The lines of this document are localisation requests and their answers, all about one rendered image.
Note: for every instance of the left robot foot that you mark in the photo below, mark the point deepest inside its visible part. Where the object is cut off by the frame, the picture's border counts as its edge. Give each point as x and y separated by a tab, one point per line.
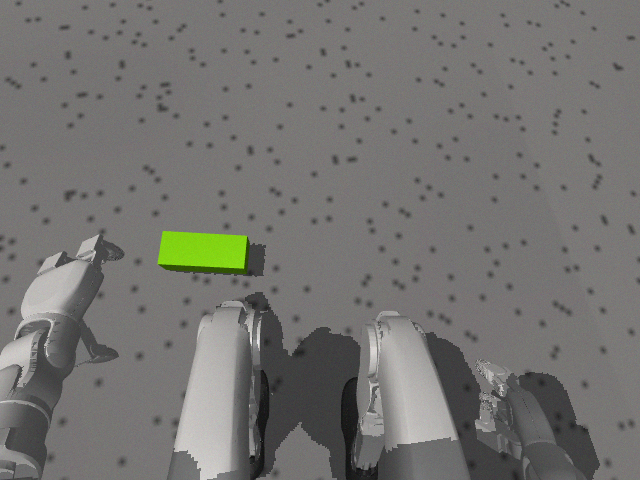
257	461

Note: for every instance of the left robot hand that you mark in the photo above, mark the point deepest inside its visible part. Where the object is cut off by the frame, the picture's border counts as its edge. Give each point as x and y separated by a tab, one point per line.
68	286

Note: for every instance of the right robot hand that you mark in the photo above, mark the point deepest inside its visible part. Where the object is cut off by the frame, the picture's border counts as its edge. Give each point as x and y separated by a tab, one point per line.
520	421

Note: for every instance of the right robot arm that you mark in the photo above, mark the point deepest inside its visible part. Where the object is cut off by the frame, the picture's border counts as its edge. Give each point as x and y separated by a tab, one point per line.
547	461

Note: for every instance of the right robot foot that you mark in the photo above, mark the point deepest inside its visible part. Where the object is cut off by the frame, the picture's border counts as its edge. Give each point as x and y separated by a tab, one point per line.
349	420

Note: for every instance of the left robot arm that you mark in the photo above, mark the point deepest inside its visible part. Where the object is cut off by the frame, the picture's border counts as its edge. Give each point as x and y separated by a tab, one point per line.
32	369

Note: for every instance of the carton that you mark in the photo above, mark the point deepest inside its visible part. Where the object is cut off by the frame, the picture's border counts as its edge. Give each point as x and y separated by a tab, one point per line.
203	252

